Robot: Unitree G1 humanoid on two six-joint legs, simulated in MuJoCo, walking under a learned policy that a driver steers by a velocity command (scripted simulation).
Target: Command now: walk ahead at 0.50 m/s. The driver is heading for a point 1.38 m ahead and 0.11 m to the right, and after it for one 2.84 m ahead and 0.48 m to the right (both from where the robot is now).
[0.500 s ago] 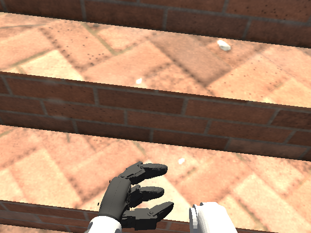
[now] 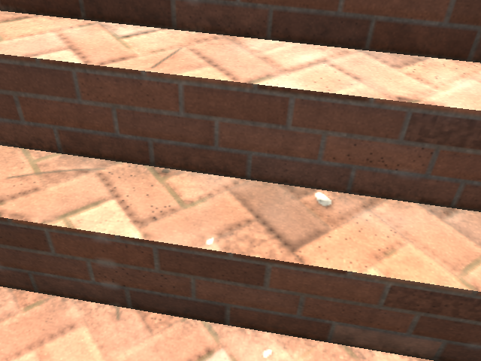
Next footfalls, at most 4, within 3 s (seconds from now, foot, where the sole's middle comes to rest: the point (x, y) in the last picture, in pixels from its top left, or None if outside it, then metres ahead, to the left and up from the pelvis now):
0.18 left None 0.00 0.12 -0.90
0.90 right None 0.21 -0.18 -0.62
1.26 left None -0.05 -0.02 -0.90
1.86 right None -0.34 -0.22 -1.14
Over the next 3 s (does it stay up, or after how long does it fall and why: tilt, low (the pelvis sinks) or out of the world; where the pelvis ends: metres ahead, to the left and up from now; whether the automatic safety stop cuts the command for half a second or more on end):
stays up -0.47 -0.11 -0.37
